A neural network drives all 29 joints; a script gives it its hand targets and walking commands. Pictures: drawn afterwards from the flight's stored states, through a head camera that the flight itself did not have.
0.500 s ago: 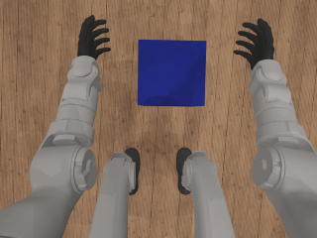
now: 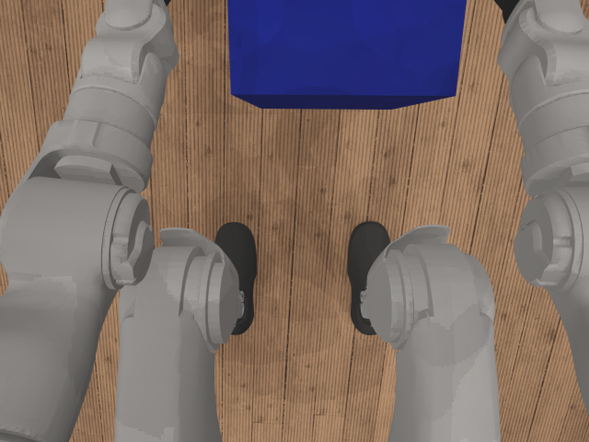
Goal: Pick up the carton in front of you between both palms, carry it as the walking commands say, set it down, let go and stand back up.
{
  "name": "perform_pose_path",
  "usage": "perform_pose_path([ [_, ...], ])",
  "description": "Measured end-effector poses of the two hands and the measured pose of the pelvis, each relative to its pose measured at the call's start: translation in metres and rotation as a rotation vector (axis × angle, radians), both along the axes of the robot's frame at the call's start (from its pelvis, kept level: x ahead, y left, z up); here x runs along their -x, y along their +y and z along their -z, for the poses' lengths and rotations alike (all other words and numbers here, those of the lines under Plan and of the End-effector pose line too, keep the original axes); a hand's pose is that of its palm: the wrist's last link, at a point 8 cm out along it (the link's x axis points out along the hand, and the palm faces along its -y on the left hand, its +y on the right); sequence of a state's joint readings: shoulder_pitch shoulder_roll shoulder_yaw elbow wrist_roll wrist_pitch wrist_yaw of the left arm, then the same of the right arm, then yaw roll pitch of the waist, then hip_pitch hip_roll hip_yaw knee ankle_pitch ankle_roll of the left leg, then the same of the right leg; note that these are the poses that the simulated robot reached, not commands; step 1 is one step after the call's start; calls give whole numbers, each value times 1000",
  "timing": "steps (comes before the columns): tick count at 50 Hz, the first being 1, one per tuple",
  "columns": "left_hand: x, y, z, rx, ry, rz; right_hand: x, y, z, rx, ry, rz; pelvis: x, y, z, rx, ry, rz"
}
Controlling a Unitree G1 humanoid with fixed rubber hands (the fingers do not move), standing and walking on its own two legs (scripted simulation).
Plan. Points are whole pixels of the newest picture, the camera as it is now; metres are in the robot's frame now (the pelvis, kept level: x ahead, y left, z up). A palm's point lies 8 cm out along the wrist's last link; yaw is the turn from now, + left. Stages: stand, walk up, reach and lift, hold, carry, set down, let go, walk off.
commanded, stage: reach and lift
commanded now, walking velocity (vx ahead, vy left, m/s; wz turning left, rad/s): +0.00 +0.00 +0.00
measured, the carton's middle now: (335, 16) +0.55 -0.05 -0.26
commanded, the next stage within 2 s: none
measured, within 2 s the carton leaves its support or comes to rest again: leaves its support in 0.90 s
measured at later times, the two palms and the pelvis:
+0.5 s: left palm out of the picture +0.56 +0.13 -0.19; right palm out of the picture +0.55 -0.21 -0.19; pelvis +0.01 +0.00 -0.01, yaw +0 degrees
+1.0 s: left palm out of the picture +0.57 +0.11 -0.15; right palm out of the picture +0.55 -0.19 -0.16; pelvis +0.01 +0.00 -0.02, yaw +0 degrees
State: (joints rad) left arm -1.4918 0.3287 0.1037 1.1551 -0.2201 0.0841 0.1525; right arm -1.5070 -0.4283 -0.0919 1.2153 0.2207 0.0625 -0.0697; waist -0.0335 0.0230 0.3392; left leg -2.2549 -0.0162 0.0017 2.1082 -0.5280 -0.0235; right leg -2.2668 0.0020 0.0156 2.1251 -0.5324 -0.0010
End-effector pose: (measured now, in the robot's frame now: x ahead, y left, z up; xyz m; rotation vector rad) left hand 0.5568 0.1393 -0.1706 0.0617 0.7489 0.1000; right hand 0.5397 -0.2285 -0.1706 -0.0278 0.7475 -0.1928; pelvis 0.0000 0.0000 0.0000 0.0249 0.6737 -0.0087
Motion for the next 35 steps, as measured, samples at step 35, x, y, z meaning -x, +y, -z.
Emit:
perform_pose_path([
  [35,-6,-31,18,28,-18,17,-16,33,17,-3,-8,-53,-2,0,14,1,-56,0],
])
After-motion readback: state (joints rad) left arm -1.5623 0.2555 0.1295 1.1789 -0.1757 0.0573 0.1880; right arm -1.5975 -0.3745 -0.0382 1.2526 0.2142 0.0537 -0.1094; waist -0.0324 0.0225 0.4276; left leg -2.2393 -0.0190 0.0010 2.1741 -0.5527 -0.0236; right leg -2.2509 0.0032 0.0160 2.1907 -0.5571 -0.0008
